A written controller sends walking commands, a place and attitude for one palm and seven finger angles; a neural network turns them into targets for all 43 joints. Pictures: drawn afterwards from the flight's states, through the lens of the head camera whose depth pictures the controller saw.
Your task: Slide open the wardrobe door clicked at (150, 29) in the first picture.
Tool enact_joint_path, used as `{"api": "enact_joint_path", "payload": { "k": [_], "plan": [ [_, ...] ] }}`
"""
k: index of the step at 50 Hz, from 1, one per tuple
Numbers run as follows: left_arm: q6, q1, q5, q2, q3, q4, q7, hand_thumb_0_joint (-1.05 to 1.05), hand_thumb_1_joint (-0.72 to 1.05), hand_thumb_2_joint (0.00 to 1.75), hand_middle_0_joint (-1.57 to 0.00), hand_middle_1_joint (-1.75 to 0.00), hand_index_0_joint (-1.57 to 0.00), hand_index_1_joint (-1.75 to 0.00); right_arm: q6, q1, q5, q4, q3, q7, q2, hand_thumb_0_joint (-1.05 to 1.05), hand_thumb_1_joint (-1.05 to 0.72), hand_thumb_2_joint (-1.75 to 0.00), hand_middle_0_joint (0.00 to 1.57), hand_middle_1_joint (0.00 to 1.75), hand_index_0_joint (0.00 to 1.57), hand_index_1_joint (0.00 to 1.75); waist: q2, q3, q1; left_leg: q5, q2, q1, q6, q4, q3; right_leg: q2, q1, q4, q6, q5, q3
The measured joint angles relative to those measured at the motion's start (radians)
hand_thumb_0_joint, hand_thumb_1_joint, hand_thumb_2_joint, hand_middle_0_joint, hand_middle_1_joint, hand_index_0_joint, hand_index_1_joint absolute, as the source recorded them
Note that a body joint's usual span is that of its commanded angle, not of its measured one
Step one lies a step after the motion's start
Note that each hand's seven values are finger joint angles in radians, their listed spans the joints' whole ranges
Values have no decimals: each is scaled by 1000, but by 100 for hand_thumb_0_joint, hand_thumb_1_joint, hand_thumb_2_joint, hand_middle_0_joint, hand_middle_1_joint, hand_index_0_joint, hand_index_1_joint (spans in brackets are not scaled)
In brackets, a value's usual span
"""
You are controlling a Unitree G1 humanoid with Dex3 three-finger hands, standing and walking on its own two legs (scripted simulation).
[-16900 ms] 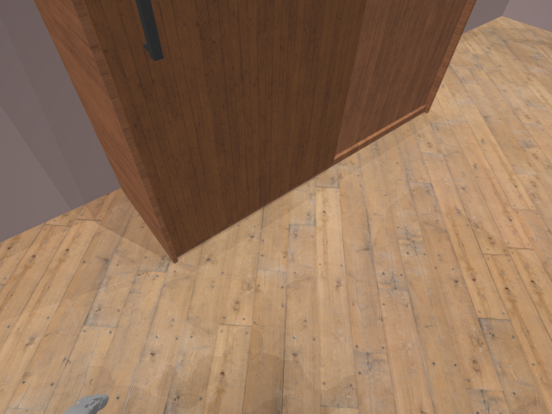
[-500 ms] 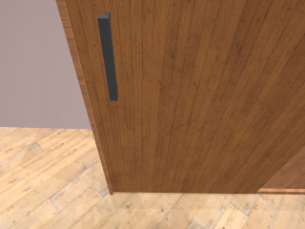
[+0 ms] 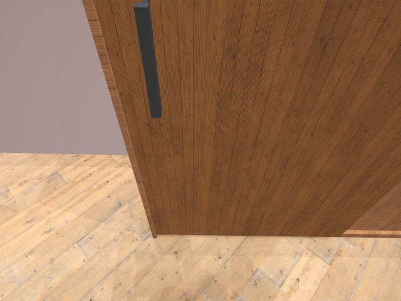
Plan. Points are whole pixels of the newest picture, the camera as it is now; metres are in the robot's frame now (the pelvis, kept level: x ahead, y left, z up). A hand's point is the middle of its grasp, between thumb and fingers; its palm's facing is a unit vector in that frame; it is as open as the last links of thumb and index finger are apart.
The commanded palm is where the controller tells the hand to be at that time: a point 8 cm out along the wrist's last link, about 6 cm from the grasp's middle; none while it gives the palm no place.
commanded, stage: come to a stop and stand still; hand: left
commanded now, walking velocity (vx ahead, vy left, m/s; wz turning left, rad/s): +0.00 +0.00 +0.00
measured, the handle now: (152, 64) +0.52 +0.14 +0.22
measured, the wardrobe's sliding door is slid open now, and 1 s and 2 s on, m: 0.00 0.00 0.00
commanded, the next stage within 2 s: look again from close up in 0.08 s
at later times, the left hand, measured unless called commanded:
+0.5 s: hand out of the picture -0.02 +0.16 -0.17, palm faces +0.03 -0.98 -0.18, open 7.4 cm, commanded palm none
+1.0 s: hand out of the picture +0.02 +0.16 -0.17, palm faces +0.07 -0.98 -0.18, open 7.4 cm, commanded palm +0.11 +0.21 -0.06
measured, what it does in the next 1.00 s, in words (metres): stands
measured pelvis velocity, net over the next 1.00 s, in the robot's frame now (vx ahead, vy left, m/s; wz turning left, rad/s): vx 0.01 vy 0.00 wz -0.01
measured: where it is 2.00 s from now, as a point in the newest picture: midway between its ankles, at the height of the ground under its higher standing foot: outside the picture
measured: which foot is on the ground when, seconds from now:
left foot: down 0.00-1.00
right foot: down 0.00-1.00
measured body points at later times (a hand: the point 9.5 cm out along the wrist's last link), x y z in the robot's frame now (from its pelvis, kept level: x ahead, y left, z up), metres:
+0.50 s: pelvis +0.00 +0.00 +0.00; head +0.00 +0.00 +0.45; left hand -0.02 +0.22 -0.16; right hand -0.01 -0.21 -0.16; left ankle +0.04 +0.09 -0.74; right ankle +0.04 -0.14 -0.74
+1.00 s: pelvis +0.01 +0.00 +0.00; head +0.03 +0.00 +0.45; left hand +0.01 +0.21 -0.15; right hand +0.01 -0.22 -0.16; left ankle +0.04 +0.09 -0.74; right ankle +0.04 -0.14 -0.74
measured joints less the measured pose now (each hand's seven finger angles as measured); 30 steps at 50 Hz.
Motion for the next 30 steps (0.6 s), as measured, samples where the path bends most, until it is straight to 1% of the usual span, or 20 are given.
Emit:
{"api": "enact_joint_path", "payload": {
  "k": [14,30],
  "plan": [
    [-7,0,0,-29,-2,30,4,1,91,90,-20,-30,-20,-29,-1,21,2,39,0,-1,29,0,-91,-90,20,30,20,30,-3,-7,-5,12,-3,-10,4,-8,2,-2,-8,-11,1,14,2],
    [-13,-8,1,-41,4,39,5,1,91,90,-20,-30,-20,-29,-7,9,1,48,-4,-3,35,0,-91,-90,20,30,20,30,3,-6,-3,15,-4,-7,2,-23,7,-1,-14,-14,1,13,9]
  ]
}}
